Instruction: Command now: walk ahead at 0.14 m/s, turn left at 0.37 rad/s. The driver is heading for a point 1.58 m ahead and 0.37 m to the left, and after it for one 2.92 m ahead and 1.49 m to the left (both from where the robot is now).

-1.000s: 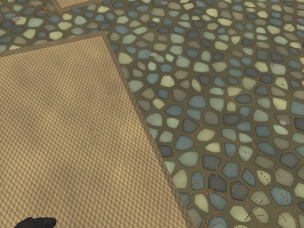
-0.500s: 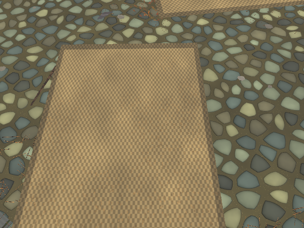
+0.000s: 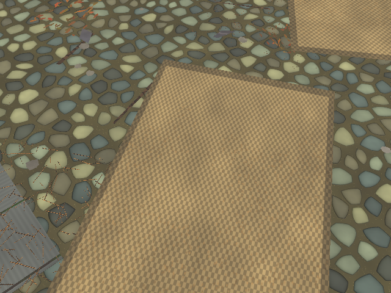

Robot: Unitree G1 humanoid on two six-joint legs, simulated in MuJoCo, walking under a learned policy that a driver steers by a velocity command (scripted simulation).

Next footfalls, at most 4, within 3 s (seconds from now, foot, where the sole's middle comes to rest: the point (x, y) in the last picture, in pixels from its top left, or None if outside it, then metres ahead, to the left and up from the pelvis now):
0.06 right None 0.04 -0.13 -0.78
0.46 left None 0.25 0.15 -0.78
0.98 right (211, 255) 0.60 -0.06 -0.78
1.52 left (145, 187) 0.88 0.19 -0.78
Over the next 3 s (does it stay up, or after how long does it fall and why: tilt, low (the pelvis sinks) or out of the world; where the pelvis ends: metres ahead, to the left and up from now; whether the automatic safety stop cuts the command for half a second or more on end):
stays up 1.48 0.23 0.00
